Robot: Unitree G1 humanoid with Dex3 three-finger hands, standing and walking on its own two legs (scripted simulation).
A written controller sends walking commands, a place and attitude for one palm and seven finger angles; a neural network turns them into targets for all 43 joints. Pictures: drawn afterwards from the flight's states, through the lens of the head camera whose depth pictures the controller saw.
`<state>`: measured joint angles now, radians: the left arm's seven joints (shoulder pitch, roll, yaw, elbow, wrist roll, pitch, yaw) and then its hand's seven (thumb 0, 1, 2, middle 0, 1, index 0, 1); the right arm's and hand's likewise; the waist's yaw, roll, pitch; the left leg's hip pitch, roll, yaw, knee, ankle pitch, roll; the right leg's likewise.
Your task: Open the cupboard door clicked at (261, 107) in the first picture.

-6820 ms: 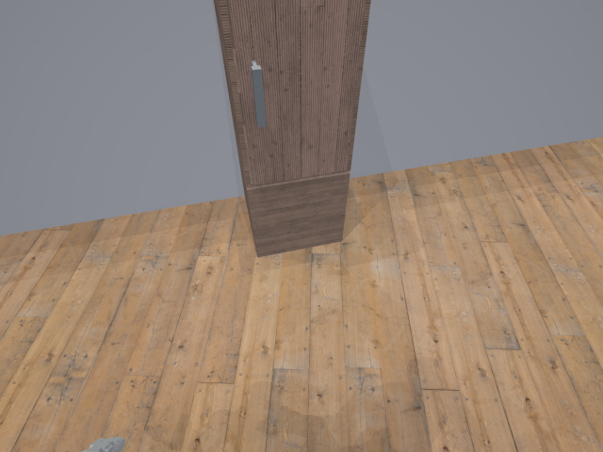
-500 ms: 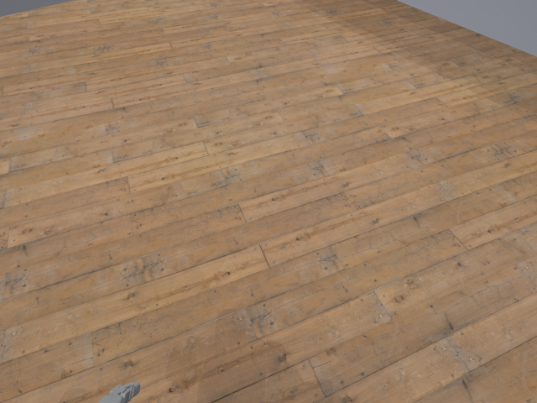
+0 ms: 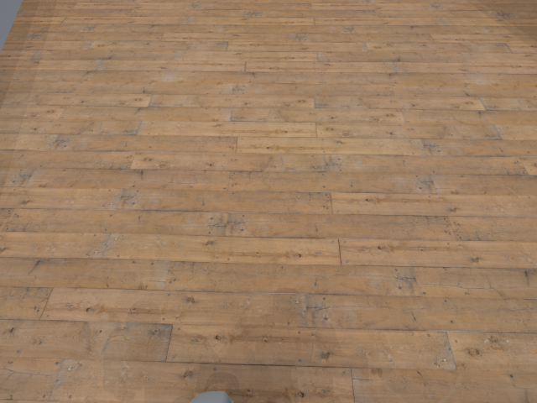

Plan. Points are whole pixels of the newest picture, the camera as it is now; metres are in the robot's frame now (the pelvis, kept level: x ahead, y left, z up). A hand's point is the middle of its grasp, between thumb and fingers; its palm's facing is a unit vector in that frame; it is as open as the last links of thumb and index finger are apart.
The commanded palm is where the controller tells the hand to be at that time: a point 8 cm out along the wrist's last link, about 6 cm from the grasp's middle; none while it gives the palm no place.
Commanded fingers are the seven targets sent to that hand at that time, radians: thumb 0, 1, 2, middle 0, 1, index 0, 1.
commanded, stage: turn to face it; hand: left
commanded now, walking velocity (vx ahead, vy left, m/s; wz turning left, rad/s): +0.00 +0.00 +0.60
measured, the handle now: out of the picture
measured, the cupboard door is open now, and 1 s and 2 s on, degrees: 0 0 0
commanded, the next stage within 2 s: none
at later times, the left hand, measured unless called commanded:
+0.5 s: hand out of the picture +0.12 +0.23 -0.14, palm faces +0.27 -0.92 -0.28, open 7.3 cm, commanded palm none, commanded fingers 0.00 0.90 0.90 -0.20 -0.30 -0.20 -0.30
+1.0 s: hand out of the picture -0.08 +0.20 -0.18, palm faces +0.60 -0.76 -0.25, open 7.4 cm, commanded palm none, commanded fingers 0.00 0.90 0.90 -0.20 -0.30 -0.20 -0.30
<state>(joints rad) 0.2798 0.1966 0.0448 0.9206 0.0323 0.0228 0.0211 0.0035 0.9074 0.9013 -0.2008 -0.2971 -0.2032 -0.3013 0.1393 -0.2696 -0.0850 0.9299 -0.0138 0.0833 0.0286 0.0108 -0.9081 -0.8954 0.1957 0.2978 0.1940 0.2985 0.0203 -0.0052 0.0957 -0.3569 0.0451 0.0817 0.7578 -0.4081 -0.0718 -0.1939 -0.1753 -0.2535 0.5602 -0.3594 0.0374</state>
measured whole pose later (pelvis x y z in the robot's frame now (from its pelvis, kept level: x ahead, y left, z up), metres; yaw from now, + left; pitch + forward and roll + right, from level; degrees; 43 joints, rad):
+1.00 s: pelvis +0.02 +0.01 -0.01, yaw +35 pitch +0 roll +0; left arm 0.29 0.23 0.06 0.92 0.03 0.04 0.02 0.00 0.91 0.90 -0.20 -0.30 -0.20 -0.30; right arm 0.14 -0.26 -0.08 0.91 -0.01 0.06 0.03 0.01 -0.91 -0.90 0.20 0.30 0.19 0.30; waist 0.02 -0.03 0.08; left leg -0.29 0.03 0.10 0.62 -0.29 -0.04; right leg -0.24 -0.21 -0.31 0.66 -0.37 0.05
